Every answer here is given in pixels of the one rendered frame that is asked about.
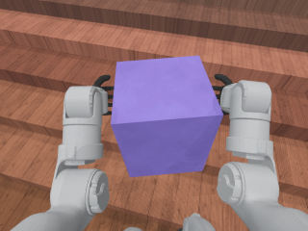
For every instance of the robot right shin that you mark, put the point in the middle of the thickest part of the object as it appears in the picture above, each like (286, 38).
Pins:
(196, 215)

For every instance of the right robot thigh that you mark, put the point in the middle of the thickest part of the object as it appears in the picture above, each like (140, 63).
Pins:
(195, 223)

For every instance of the left robot hand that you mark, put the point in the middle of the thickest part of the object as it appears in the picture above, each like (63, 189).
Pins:
(98, 84)

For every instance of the robot right upper arm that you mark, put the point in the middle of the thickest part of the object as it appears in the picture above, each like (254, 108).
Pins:
(252, 192)

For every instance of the robot right forearm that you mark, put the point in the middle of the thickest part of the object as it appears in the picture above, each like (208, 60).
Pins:
(248, 104)

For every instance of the robot left upper arm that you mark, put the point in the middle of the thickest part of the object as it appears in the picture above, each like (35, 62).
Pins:
(77, 195)

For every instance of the carton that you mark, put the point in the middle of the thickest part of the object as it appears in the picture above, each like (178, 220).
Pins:
(165, 115)

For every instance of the right robot hand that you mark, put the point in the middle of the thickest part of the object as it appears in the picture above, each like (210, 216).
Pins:
(224, 79)

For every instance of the robot left forearm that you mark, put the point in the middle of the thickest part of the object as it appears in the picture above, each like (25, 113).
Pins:
(84, 107)

